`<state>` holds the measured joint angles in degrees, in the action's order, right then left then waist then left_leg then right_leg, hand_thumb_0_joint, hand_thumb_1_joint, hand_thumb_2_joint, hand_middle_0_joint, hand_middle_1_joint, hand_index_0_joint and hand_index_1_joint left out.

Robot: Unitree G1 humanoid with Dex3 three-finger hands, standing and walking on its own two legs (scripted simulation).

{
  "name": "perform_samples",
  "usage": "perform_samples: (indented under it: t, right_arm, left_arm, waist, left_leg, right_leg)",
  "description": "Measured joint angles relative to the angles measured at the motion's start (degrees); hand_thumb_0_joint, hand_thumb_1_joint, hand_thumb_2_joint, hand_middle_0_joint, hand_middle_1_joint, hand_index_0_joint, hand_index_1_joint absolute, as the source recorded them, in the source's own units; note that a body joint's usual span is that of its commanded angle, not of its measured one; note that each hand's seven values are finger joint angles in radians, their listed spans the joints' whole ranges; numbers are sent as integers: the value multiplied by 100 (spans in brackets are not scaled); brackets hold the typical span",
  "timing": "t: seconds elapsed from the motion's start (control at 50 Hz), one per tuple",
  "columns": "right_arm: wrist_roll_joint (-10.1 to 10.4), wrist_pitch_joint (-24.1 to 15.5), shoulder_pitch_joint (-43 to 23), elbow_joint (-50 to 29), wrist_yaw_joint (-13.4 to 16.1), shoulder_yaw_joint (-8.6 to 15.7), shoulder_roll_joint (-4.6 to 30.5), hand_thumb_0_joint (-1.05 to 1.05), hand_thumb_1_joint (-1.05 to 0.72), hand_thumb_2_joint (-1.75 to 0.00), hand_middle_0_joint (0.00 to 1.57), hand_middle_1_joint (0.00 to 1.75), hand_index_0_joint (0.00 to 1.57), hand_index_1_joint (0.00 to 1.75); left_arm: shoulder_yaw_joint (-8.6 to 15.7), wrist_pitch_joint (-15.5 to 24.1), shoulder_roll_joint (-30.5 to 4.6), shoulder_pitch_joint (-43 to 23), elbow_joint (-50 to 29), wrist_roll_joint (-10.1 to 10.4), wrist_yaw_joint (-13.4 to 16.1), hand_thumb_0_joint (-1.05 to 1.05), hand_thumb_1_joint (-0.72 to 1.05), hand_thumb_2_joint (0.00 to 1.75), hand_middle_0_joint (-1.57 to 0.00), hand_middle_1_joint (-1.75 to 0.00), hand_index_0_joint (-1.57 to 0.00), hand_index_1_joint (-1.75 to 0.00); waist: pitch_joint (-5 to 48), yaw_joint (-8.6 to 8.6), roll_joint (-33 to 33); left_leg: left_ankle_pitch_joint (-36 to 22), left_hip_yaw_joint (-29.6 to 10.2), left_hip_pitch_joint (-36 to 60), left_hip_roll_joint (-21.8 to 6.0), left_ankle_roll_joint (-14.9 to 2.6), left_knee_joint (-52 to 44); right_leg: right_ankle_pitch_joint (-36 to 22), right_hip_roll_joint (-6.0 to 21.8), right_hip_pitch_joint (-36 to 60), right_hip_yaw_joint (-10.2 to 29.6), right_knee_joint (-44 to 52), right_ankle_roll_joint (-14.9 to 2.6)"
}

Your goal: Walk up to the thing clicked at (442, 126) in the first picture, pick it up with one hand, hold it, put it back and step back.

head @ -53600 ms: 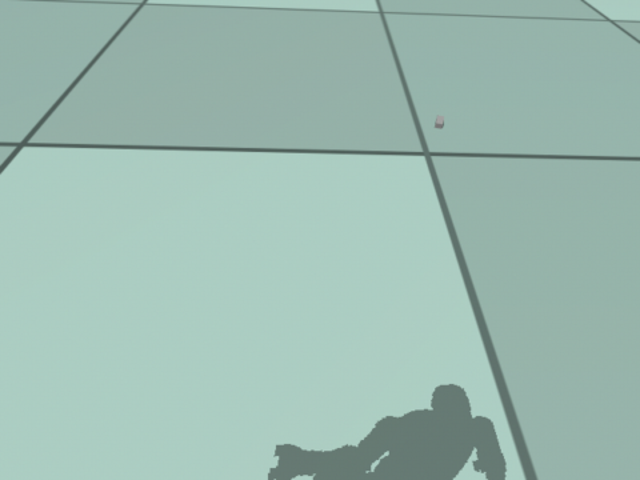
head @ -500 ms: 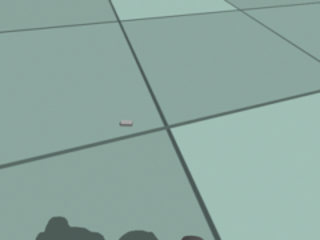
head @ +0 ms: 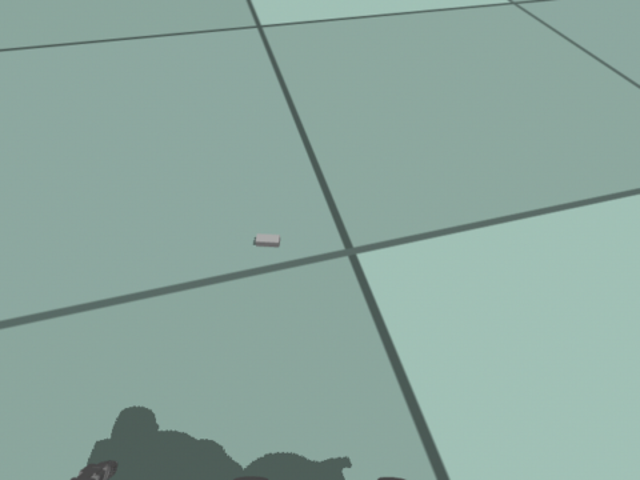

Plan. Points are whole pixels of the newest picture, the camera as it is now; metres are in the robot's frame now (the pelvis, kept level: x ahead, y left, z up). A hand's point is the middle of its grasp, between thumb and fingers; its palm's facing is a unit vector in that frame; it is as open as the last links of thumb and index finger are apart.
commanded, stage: step back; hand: left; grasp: from above
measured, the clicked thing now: (268, 240) +1.05 +0.23 -0.74
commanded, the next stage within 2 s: stand in 0.14 s
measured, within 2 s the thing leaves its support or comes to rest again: neither
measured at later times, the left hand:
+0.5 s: hand out of the picture +0.09 +0.25 -0.13, palm faces -0.02 -0.94 -0.33, open 7.4 cm
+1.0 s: hand out of the picture +0.10 +0.24 -0.13, palm faces -0.05 -0.94 -0.35, open 7.4 cm
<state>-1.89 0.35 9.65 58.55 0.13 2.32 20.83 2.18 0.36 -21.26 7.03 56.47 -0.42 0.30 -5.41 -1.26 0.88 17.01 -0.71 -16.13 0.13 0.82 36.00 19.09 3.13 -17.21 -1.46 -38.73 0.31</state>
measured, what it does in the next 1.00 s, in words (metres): stands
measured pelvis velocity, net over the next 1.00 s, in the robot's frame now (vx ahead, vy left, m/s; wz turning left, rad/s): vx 0.02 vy -0.01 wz -0.02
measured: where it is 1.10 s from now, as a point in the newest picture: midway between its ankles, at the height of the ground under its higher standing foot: outside the picture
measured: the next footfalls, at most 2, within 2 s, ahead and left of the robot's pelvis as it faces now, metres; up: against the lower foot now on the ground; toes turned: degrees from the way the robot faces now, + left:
none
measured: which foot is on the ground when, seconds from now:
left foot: down 0.00-1.00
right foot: down 0.00-1.00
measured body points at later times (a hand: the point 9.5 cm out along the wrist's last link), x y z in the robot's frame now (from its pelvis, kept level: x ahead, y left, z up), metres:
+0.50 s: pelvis +0.01 +0.00 +0.02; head +0.02 +0.00 +0.47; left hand +0.09 +0.30 -0.11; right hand +0.12 -0.29 -0.10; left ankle +0.02 +0.13 -0.72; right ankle +0.02 -0.13 -0.72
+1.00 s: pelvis +0.02 -0.01 +0.03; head +0.03 -0.01 +0.47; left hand +0.10 +0.29 -0.10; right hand +0.08 -0.31 -0.11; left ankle +0.02 +0.13 -0.72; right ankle +0.02 -0.13 -0.72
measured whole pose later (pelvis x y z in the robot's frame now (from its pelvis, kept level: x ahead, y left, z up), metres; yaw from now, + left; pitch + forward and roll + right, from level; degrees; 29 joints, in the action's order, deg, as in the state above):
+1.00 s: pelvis +0.02 -0.01 +0.03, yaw -1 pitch -2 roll +0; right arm -0.8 -0.4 6.7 66.2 -0.7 0.1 19.9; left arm -0.2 0.8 -20.4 5.6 65.4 -0.5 -0.8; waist -3.2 0.3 -0.4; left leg 9.7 -0.1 -6.2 -2.1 2.1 18.1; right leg 10.3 0.3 -7.2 -0.6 -19.6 -0.1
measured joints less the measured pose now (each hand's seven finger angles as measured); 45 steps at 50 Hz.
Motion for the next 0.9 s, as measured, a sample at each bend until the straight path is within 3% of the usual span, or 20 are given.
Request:
perform_samples:
  t: [0.06,0.16,0.44,0.9]
  right_arm:
    - [5,22,-149,77,-33,-55,-44,0,-91,-90,20,30,21,30]
    - [59,8,-378,172,-35,-127,-123,1,-90,-90,20,30,21,30]
    - [137,-133,-665,447,-86,-202,-149,0,-90,-90,20,30,21,30]
    - [110,-75,-310,771,-91,-205,-82,1,-91,-90,20,30,20,30]
  left_arm:
    - [-2,-27,-78,-64,89,10,11,1,91,90,-21,-30,-21,-30]
    - [-18,8,-162,-91,260,6,-16,1,91,90,-21,-30,-20,-30]
    - [-271,60,129,-122,816,1,-110,1,91,90,-21,-30,-20,-30]
    - [-242,48,83,-117,915,-8,-107,1,91,90,-21,-30,-20,-30]
  waist:
    - [-4,12,-39]
    - [32,8,-21]
    - [212,18,-86]
    - [207,144,-120]
  left_leg:
    - [93,-17,-42,-96,-23,79]
    - [54,-10,34,-130,-18,-67]
    - [-533,23,875,-95,11,-1374]
    - [-738,56,985,-216,124,-1781]
  right_leg:
    - [-136,-152,76,46,209,-41]
    - [-235,-182,198,51,467,63]
    - [-732,-150,963,55,1613,69]
    - [-899,-272,994,80,1909,-34]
